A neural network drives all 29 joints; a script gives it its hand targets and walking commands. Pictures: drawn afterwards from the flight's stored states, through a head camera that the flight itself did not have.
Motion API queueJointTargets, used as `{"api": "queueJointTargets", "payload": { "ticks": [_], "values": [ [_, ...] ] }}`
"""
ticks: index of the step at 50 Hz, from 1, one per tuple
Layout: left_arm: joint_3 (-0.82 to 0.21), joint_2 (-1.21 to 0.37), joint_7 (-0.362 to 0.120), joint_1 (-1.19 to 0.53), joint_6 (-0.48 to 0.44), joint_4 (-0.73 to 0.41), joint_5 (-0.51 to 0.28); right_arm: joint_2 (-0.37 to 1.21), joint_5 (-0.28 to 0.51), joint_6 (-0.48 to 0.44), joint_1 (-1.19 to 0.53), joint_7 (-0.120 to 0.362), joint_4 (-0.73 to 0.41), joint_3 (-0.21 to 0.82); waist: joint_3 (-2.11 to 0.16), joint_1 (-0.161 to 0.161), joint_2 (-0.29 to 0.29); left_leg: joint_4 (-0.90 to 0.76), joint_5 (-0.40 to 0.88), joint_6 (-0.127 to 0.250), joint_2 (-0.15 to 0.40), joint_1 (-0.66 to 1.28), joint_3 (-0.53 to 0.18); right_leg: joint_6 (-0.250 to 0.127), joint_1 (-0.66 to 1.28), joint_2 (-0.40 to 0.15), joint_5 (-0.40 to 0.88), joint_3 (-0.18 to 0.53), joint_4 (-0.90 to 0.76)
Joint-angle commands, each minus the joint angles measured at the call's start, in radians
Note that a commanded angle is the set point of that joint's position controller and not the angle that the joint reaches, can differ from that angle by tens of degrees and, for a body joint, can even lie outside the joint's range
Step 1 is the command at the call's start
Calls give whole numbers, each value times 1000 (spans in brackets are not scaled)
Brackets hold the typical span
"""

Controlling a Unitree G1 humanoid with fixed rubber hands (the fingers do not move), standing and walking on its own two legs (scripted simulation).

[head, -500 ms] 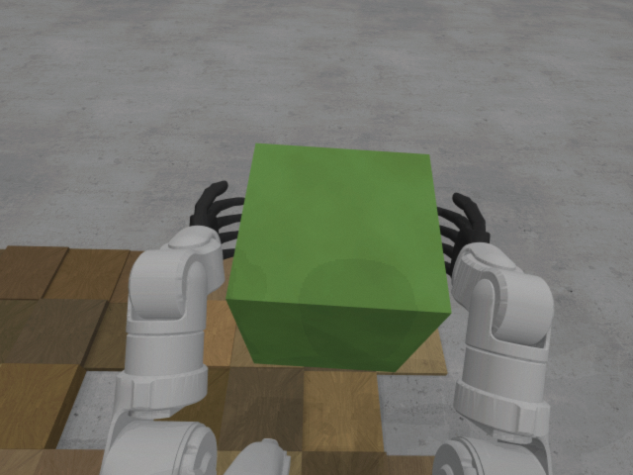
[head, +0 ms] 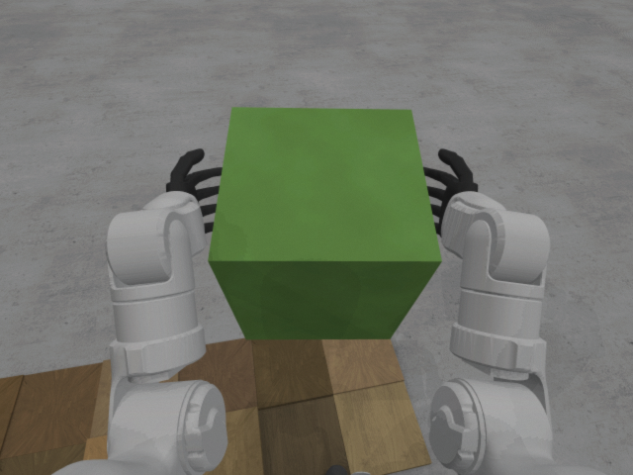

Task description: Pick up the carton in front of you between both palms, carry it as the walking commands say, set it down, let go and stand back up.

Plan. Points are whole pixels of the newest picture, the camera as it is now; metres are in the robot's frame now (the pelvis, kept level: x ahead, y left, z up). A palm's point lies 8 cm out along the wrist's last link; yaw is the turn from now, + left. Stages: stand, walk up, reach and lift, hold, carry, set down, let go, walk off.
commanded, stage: carry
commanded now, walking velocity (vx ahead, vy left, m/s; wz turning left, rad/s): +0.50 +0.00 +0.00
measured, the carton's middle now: (320, 236) +0.39 -0.02 +0.09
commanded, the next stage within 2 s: none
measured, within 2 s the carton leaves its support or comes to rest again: neither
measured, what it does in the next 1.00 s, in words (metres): goes down: right foot, then left foot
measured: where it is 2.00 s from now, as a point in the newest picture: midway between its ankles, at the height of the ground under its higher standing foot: (308, 224)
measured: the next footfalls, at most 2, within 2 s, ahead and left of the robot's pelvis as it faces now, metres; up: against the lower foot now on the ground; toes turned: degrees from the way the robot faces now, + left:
right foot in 0.02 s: +0.18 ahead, -0.08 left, -0.03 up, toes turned -5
left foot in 0.52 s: +0.54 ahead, +0.06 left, -0.02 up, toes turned +5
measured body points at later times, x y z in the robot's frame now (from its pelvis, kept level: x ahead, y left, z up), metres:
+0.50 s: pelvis +0.34 -0.02 -0.03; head +0.36 -0.02 +0.42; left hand +0.68 +0.14 +0.08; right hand +0.69 -0.16 +0.08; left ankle +0.49 +0.06 -0.73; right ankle +0.15 -0.08 -0.73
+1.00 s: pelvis +0.67 -0.04 -0.03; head +0.65 -0.06 +0.42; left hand +1.01 +0.10 +0.09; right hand +1.01 -0.20 +0.09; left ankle +0.50 +0.06 -0.73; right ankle +0.77 -0.14 -0.75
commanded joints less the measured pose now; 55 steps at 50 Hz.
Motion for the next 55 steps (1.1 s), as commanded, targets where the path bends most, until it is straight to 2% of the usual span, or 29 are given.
{"api": "queueJointTargets", "payload": {
  "ticks": [1,2,3,4,5,6,7,10,16,21,24,25,26,27,28,29,30,31,35,37,41,45,47,49,50,51,52,54,55],
  "values": [
    [-606,-785,-80,-604,-20,50,-250,889,290,19,-577,146,-2,601,-426,88,79,343,687,34,119,13,-2,-6,483,-2,31,-38,-43],
    [-593,-777,-84,-581,-22,73,-253,883,286,20,-591,142,6,600,-455,112,-55,522,286,19,70,-211,17,13,668,-148,226,104,77],
    [-584,-757,-79,-613,-26,101,-248,900,279,27,-586,139,34,587,-523,91,-285,716,-84,-13,-23,-496,-53,-108,910,-323,367,451,113],
    [-600,-793,-81,-603,-32,85,-272,895,271,23,-589,132,5,585,-544,112,-287,825,-89,-12,-24,-635,-88,-211,932,-365,12,589,-4],
    [-616,-840,-88,-601,-39,58,-293,913,269,17,-612,125,-33,599,-483,111,-180,812,-19,-2,21,-674,-106,-194,847,-322,-125,563,-58],
    [-640,-897,-98,-645,-49,33,-316,940,263,8,-622,123,-37,598,-434,101,-45,746,46,-1,41,-650,-101,-157,746,-292,-82,488,-81],
    [-674,-942,-105,-702,-65,-8,-343,975,262,-3,-626,124,-58,607,-433,116,-51,721,70,5,59,-633,-104,-172,702,-301,34,456,-64],
    [-737,-1011,-124,-712,-106,-67,-384,1016,237,-44,-568,126,-75,646,-478,119,-44,674,121,2,73,-637,-103,-169,692,-252,47,343,-59],
    [-819,-975,-138,-581,-163,-115,-402,955,191,-107,-415,115,-129,696,-455,150,-60,558,196,15,66,-829,-38,-167,822,-221,345,256,24],
    [-829,-922,-143,-488,-181,-89,-393,897,183,-118,-353,123,-154,720,-353,161,-94,190,419,43,8,-654,48,-119,732,-137,487,142,33],
    [-823,-906,-138,-433,-182,-60,-366,863,184,-115,-328,132,-143,718,-384,101,-97,2,559,63,-70,-245,93,-61,573,-110,635,56,137],
    [-806,-890,-133,-423,-184,-48,-343,863,190,-112,-328,139,-149,721,-403,40,-87,-127,656,65,-45,-30,100,-34,480,-84,531,11,310],
    [-784,-860,-128,-420,-178,-33,-320,856,182,-108,-294,144,-112,713,-430,8,28,-83,793,82,59,201,-14,-8,285,-31,177,3,514],
    [-777,-878,-123,-380,-163,-5,-317,815,172,-110,-279,142,-87,682,-570,17,296,46,1120,298,400,546,-494,50,-86,121,-602,54,863],
    [-759,-851,-117,-357,-160,-9,-310,834,198,-109,-232,141,-67,689,-639,-11,278,-7,840,361,393,564,-638,40,-190,109,-654,138,1042],
    [-756,-870,-111,-386,-161,-28,-306,862,221,-114,-253,145,-88,706,-573,-12,195,-37,680,326,346,477,-588,16,-249,68,-603,159,1017],
    [-749,-887,-106,-410,-166,-41,-301,898,255,-119,-308,151,-119,724,-515,-2,99,-55,633,288,336,388,-530,8,-258,33,-547,153,948],
    [-742,-898,-103,-421,-171,-38,-289,934,282,-125,-363,158,-141,748,-473,10,65,-84,628,267,322,305,-483,7,-248,11,-510,142,885],
    [-734,-896,-96,-408,-190,-46,-257,970,343,-145,-463,172,-192,790,-421,43,96,-171,495,234,281,109,-341,28,-148,-32,-471,103,626],
    [-740,-880,-90,-410,-191,-67,-254,951,341,-143,-453,171,-197,786,-402,36,116,-181,550,230,267,89,-265,46,-128,-33,-431,73,475],
    [-745,-833,-81,-374,-173,-49,-250,888,299,-119,-357,161,-138,742,-388,23,151,-137,739,167,206,107,-135,40,-51,-5,-176,5,265],
    [-728,-809,-86,-368,-150,-10,-260,840,238,-98,-287,148,-60,684,-308,2,160,-78,783,141,185,216,-103,20,-80,4,-64,-7,79],
    [-708,-803,-90,-371,-142,20,-260,835,216,-93,-279,142,-30,659,-300,21,156,1,834,106,189,194,-79,0,46,15,-49,-27,-12],
    [-678,-794,-90,-365,-144,68,-245,839,204,-89,-282,139,-1,640,-362,69,79,197,791,49,125,47,10,0,369,56,-74,-81,-62],
    [-666,-801,-87,-354,-153,95,-232,844,209,-90,-333,140,-19,647,-416,110,-48,406,590,12,69,-174,34,-53,602,-56,-74,121,-34],
    [-656,-815,-86,-342,-164,101,-227,893,226,-89,-364,144,-37,669,-466,143,-293,683,195,-22,-39,-465,15,-176,806,-268,80,472,-38],
    [-660,-839,-90,-350,-166,90,-245,908,238,-95,-400,146,-53,685,-440,142,-252,758,-49,-11,-51,-579,-44,-200,811,-301,230,518,-34],
    [-709,-909,-102,-441,-185,16,-294,962,248,-115,-427,148,-68,698,-412,143,-62,721,21,13,32,-637,-107,-182,731,-292,115,450,-48],
    [-745,-945,-108,-493,-197,-20,-323,978,252,-123,-431,147,-74,697,-392,131,-48,643,68,15,63,-631,-115,-159,687,-275,99,410,-75]
  ]
}}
